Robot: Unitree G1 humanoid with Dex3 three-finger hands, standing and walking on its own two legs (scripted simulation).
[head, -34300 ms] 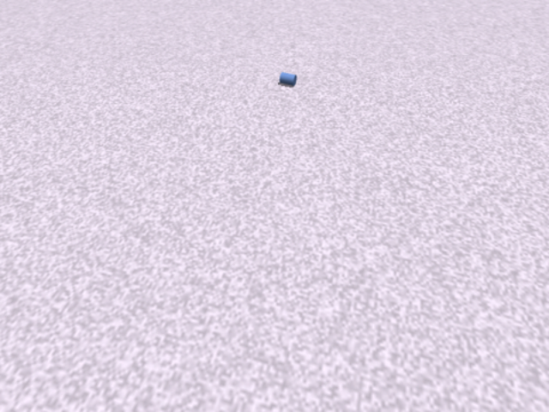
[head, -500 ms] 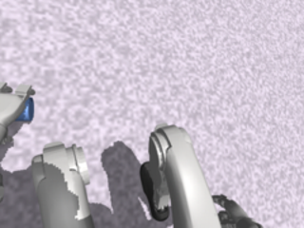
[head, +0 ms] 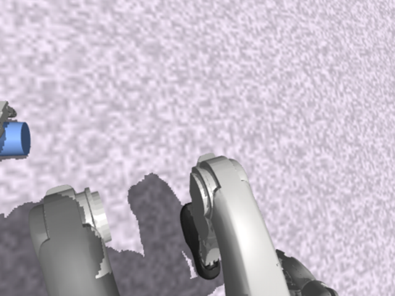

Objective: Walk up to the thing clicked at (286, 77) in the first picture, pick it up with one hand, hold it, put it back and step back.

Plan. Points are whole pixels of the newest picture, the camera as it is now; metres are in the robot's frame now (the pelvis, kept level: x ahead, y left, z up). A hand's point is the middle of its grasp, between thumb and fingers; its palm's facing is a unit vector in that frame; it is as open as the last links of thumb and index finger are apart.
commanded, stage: rest palm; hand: left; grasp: from above
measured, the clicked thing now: out of the picture +0.44 +0.31 -0.26
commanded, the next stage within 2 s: close in 0.66 s
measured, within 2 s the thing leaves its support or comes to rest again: neither
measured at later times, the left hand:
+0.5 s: hand out of the picture +0.43 +0.31 -0.21, palm faces -0.43 -0.04 -0.90, open 14.3 cm
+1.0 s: hand (3, 152) +0.40 +0.29 -0.22, palm faces -0.40 +0.00 -0.92, open 13.9 cm
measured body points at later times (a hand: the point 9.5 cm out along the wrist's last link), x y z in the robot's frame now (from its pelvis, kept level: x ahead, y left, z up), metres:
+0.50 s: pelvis +0.00 +0.01 -0.01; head +0.23 +0.12 +0.36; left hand +0.44 +0.31 -0.16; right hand +0.10 -0.26 -0.08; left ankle +0.06 +0.14 -0.26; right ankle +0.10 -0.13 -0.26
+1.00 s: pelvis +0.00 +0.01 +0.00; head +0.22 +0.13 +0.37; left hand +0.42 +0.29 -0.17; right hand +0.07 -0.27 -0.07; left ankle +0.06 +0.14 -0.26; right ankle +0.10 -0.13 -0.26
